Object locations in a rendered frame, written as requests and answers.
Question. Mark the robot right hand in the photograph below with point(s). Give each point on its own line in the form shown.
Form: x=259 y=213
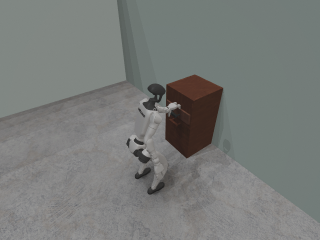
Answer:
x=157 y=169

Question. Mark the robot right foot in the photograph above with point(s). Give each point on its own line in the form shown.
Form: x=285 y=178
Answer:
x=159 y=187

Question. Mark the robot left hand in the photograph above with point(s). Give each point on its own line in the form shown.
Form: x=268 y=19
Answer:
x=173 y=106

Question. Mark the robot right forearm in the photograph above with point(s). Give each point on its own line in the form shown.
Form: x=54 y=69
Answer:
x=150 y=148

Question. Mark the cabinet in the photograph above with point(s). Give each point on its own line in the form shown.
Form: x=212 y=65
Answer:
x=201 y=99

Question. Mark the drawer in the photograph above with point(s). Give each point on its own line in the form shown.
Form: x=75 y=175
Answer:
x=184 y=116

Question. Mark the right robot shin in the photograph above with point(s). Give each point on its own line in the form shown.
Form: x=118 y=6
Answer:
x=156 y=181

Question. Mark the right robot upper arm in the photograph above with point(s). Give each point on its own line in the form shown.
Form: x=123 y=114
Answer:
x=155 y=121

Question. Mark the left robot upper arm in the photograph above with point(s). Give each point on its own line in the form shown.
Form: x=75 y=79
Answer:
x=145 y=100

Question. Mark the robot left forearm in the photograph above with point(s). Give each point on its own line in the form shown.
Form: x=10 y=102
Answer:
x=163 y=109

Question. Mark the handle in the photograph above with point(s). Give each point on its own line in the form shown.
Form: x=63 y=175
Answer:
x=173 y=114
x=173 y=122

